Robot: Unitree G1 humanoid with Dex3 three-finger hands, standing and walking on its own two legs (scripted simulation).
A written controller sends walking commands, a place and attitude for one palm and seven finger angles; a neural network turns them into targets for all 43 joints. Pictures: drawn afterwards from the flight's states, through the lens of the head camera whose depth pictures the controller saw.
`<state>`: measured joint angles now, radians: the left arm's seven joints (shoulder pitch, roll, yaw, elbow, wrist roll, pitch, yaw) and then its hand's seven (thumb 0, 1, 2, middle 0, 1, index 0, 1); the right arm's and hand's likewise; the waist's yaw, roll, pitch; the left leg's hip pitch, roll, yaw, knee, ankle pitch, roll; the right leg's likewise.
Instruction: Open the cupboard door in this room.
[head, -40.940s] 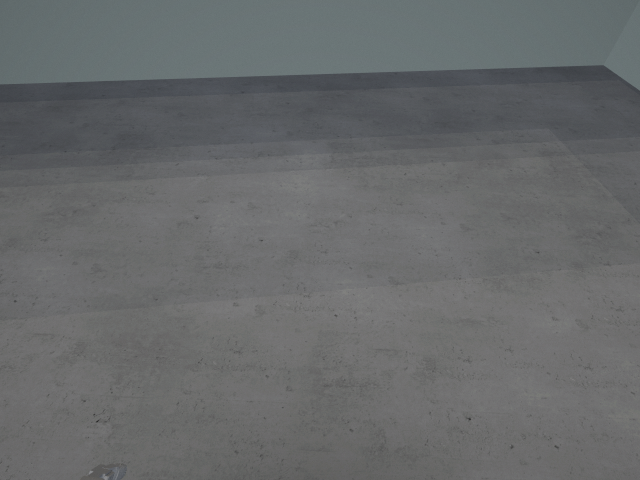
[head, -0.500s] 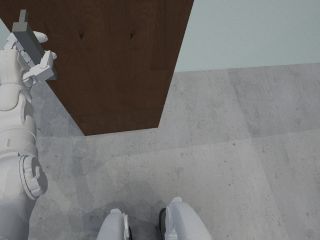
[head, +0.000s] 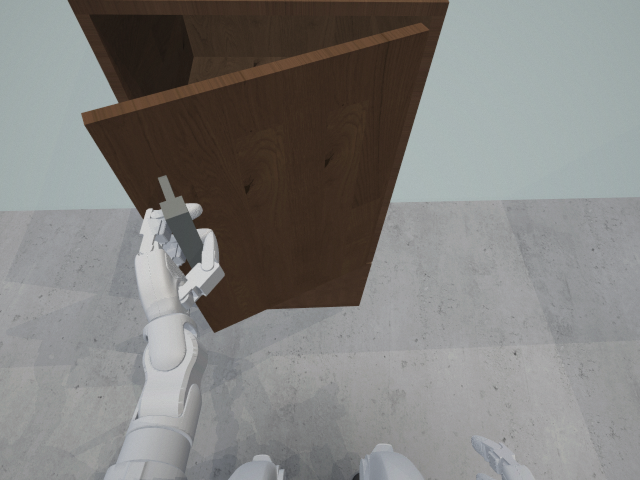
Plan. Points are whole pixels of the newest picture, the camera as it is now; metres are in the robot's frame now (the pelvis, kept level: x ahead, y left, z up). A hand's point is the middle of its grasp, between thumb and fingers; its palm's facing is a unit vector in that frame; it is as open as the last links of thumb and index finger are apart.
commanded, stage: pull the door open along its arc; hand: left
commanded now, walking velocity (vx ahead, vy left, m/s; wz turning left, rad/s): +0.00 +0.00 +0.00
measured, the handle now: (186, 231) +0.41 +0.19 +0.04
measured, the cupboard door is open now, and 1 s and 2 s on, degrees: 24 47 49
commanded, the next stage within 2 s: open thumb and fingers to let go in 0.30 s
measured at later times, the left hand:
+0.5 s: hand (294, 333) +0.28 +0.04 +0.04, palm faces +0.42 -0.91 -0.05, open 6.3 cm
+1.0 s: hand (289, 339) +0.27 +0.05 +0.04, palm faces +0.45 -0.89 -0.02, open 13.5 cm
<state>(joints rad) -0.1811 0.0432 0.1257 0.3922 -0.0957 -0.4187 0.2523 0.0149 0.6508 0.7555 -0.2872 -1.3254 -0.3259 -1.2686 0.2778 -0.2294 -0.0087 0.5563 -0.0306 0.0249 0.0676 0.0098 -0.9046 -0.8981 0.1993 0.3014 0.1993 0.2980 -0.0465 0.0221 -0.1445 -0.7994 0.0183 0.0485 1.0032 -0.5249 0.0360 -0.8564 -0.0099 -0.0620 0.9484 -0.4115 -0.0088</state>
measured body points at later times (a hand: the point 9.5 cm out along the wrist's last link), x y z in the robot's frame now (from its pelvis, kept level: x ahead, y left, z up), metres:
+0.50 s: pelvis -0.01 -0.05 +0.00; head +0.04 -0.06 +0.44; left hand +0.25 +0.09 +0.04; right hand +0.20 -0.24 -0.10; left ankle -0.03 +0.09 -0.68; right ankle +0.02 -0.12 -0.68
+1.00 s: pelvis -0.03 -0.07 -0.01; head +0.02 -0.08 +0.44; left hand +0.24 +0.09 +0.04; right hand +0.14 -0.28 -0.12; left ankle -0.03 +0.09 -0.68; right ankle +0.02 -0.12 -0.68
